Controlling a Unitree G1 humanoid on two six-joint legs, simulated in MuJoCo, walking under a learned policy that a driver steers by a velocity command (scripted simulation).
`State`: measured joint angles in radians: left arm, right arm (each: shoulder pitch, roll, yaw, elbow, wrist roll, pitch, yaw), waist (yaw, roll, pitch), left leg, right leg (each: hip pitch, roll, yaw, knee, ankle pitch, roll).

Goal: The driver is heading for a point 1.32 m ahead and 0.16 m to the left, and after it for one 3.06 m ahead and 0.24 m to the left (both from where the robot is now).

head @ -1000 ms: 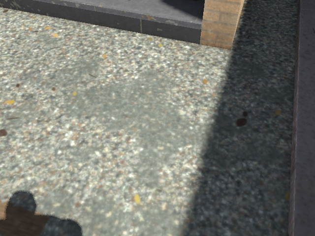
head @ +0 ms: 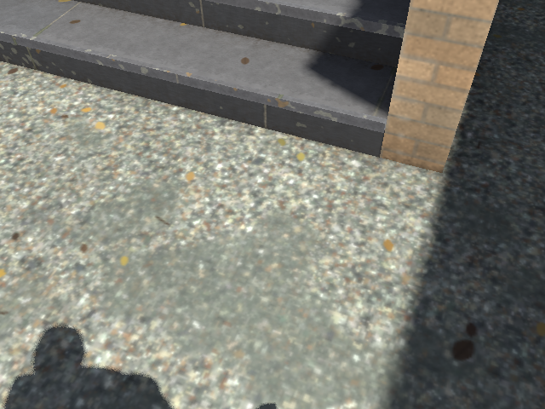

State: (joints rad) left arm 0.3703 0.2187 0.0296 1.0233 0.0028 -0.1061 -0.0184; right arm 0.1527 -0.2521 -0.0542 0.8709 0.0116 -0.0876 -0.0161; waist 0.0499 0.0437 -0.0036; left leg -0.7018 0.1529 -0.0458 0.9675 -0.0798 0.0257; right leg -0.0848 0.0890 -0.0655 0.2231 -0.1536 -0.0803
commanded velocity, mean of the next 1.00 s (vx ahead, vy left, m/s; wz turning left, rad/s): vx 0.50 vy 0.00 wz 0.00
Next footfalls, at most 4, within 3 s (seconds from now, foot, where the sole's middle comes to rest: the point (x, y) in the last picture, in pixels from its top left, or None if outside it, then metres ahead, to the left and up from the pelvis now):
0.24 left None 0.33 0.16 -0.78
0.82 right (331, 361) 0.65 -0.08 -0.78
1.42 left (250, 255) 0.98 0.16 -0.78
1.94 right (323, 197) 1.22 -0.07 -0.78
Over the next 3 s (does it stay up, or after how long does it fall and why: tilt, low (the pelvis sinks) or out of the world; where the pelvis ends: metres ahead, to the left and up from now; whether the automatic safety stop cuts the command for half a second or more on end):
stays up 1.55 0.16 0.07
